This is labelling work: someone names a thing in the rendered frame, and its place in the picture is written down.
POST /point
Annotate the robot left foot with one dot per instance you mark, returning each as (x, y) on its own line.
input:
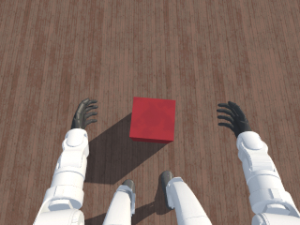
(130, 184)

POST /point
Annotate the right robot upper arm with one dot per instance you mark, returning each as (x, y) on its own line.
(274, 219)

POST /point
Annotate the robot right forearm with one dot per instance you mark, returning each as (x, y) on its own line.
(267, 194)

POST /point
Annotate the left robot upper arm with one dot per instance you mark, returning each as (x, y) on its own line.
(71, 216)

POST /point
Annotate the robot left hand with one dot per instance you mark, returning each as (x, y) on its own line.
(82, 113)

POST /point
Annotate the carton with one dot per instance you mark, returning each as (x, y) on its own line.
(152, 120)

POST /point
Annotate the robot right shin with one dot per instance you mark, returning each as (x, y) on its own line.
(175, 179)

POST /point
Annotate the robot left forearm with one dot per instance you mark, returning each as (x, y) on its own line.
(66, 190)

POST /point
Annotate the robot right hand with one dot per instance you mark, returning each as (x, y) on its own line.
(239, 122)

